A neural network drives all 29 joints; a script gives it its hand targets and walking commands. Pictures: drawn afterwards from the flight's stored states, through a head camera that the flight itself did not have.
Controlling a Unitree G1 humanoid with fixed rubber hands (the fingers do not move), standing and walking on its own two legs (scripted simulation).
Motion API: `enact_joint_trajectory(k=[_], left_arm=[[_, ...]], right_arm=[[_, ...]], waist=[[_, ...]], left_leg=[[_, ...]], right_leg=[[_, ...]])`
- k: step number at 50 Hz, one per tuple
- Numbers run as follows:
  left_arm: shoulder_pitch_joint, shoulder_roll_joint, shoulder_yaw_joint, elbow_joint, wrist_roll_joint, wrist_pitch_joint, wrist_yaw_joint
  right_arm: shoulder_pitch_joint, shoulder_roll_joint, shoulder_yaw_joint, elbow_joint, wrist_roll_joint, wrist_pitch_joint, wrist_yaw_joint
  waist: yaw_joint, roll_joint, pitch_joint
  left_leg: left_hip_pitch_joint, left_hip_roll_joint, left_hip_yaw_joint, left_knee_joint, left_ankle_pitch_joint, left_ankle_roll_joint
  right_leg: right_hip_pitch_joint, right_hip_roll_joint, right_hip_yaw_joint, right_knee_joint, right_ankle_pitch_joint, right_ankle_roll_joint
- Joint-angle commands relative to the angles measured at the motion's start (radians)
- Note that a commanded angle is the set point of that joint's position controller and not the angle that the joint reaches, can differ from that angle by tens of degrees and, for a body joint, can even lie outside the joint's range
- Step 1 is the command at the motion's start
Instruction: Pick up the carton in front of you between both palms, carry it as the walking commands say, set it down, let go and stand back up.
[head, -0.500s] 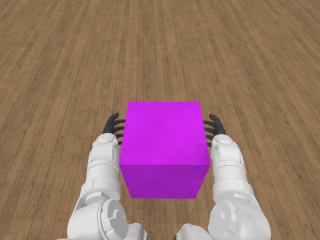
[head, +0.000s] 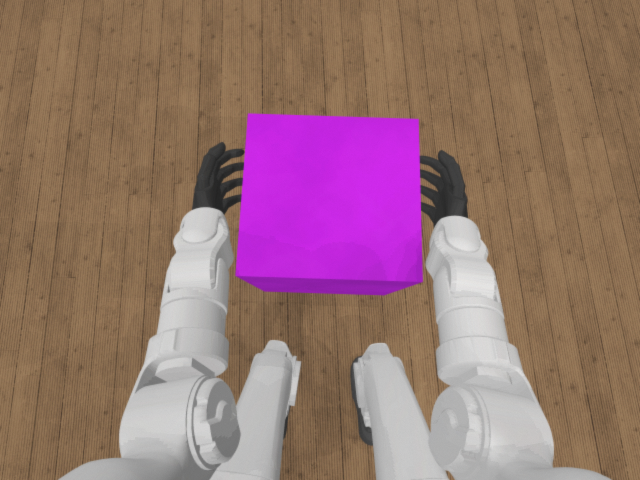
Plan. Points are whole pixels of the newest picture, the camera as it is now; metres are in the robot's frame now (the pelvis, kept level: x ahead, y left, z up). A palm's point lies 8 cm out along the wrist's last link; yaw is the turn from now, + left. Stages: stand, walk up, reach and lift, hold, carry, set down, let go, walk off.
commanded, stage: set down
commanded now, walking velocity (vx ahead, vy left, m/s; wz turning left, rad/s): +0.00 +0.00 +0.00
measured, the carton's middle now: (328, 220) +0.43 +0.01 -0.16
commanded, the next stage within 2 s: none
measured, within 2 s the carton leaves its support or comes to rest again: rests again in 1.30 s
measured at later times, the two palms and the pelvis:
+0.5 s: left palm (234, 213) +0.46 +0.17 -0.24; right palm (410, 219) +0.46 -0.13 -0.24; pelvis -0.03 +0.00 -0.13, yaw +0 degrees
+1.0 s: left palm (248, 214) +0.50 +0.17 -0.39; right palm (389, 221) +0.50 -0.13 -0.39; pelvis -0.04 +0.00 -0.23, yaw -1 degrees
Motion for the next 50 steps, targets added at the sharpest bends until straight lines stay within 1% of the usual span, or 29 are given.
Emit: enact_joint_trajectory(k=[1,4,7,14,19,23,28,35,41,48,50], left_arm=[[-0.523,-0.91,-0.515,0.087,-0.071,-0.001,-0.213],[-0.559,-0.889,-0.483,0.113,-0.066,-0.011,-0.208],[-0.605,-0.869,-0.479,0.119,-0.076,-0.028,-0.197],[-0.75,-0.826,-0.536,0.082,-0.143,-0.043,-0.166],[-0.854,-0.787,-0.551,0.075,-0.18,-0.029,-0.15],[-0.928,-0.762,-0.529,0.097,-0.186,-0.015,-0.153],[-1.01,-0.73,-0.484,0.143,-0.18,-0.002,-0.167],[-1.105,-0.68,-0.446,0.189,-0.183,0.006,-0.186],[-1.187,-0.641,-0.474,0.195,-0.224,0.002,-0.191],[-1.278,-0.594,-0.526,0.187,-0.291,-0.014,-0.185],[-1.304,-0.59,-0.552,0.168,-0.318,-0.019,-0.182]], right_arm=[[-0.554,0.915,0.524,0.077,0.064,-0.002,0.211],[-0.591,0.894,0.486,0.1,0.054,-0.012,0.204],[-0.638,0.874,0.478,0.107,0.062,-0.031,0.191],[-0.787,0.838,0.53,0.066,0.124,-0.048,0.15],[-0.901,0.808,0.551,0.044,0.162,-0.034,0.13],[-0.978,0.791,0.53,0.064,0.17,-0.019,0.127],[-1.063,0.763,0.477,0.108,0.164,-0.006,0.13],[-1.166,0.711,0.426,0.145,0.162,-0.001,0.134],[-1.257,0.67,0.448,0.137,0.201,-0.007,0.134],[-1.348,0.621,0.501,0.12,0.277,-0.021,0.134],[-1.375,0.616,0.527,0.099,0.307,-0.027,0.132]], waist=[[0.006,0.002,-0.79],[0.003,0.006,-0.805],[0.003,0.012,-0.851],[0.006,0.015,-1.018],[0.011,0.013,-1.077],[0.017,0.01,-1.064],[0.02,0.007,-1.013],[0.018,0.008,-0.972],[0.018,0.015,-0.988],[0.017,0.023,-1.002],[0.017,0.026,-1.041]], left_leg=[[0.379,-0.062,0.031,-0.065,0.319,-0.024],[0.319,-0.067,0.035,-0.011,0.338,-0.026],[0.271,-0.072,0.041,0.051,0.359,-0.032],[0.198,-0.08,0.061,0.186,0.35,-0.047],[0.155,-0.082,0.077,0.262,0.302,-0.051],[0.099,-0.081,0.086,0.314,0.266,-0.048],[0.011,-0.076,0.095,0.379,0.225,-0.042],[-0.086,-0.068,0.105,0.473,0.198,-0.037],[-0.1,-0.058,0.11,0.562,0.222,-0.035],[-0.078,-0.043,0.107,0.666,0.281,-0.03],[-0.051,-0.04,0.107,0.694,0.32,-0.03]], right_leg=[[0.341,0.071,-0.059,-0.044,0.268,0.011],[0.27,0.075,-0.063,0.01,0.283,0.013],[0.213,0.081,-0.068,0.072,0.298,0.016],[0.16,0.096,-0.09,0.212,0.298,0.026],[0.13,0.101,-0.107,0.292,0.25,0.029],[0.08,0.101,-0.116,0.347,0.214,0.029],[0.006,0.099,-0.122,0.414,0.178,0.026],[-0.068,0.093,-0.133,0.511,0.159,0.022],[-0.091,0.085,-0.144,0.605,0.181,0.019],[-0.108,0.069,-0.153,0.713,0.225,0.012],[-0.091,0.067,-0.156,0.743,0.258,0.011]])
